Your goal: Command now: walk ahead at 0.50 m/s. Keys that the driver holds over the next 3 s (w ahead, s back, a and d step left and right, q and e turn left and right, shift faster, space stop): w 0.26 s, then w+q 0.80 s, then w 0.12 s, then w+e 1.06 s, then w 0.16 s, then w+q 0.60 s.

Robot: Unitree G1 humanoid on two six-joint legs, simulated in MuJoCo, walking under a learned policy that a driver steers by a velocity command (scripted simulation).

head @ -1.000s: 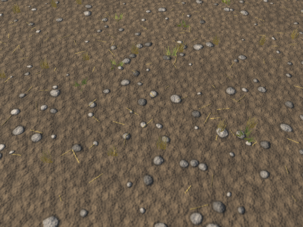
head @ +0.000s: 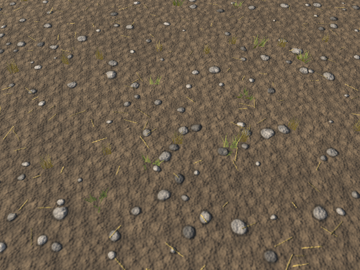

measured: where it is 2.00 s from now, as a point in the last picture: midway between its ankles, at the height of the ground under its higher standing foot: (133, 145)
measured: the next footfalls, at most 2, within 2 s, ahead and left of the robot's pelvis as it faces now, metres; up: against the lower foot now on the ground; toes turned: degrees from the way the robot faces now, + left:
right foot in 0.24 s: +0.33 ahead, -0.15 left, +0.00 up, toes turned -3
left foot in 0.82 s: +0.60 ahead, +0.10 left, +0.00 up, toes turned +18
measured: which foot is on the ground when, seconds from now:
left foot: down 0.00-0.26, up 0.28-0.80, down 0.82-1.00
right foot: up 0.00-0.22, down 0.24-0.82, up 0.84-1.00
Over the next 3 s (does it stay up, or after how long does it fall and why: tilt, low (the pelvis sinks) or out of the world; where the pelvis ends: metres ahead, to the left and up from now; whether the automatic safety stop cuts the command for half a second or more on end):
stays up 1.66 0.17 -0.02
